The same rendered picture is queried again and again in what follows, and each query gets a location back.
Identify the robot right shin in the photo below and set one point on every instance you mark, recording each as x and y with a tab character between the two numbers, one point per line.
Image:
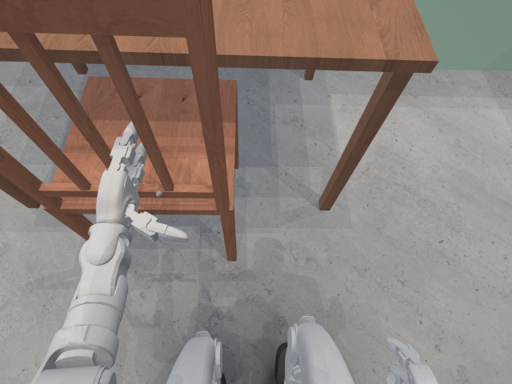
293	374

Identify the left robot forearm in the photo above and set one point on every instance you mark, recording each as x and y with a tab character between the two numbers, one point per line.
89	334

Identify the table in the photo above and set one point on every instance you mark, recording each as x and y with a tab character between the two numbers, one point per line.
352	35

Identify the left robot upper arm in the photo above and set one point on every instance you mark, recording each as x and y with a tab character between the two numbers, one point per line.
78	375

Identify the chair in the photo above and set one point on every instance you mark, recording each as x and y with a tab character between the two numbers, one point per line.
188	127

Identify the right robot thigh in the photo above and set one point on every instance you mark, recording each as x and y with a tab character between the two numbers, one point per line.
313	349

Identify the robot right hand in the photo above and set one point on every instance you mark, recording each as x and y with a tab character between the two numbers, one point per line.
417	372

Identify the robot left hand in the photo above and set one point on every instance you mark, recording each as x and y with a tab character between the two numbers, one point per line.
117	189

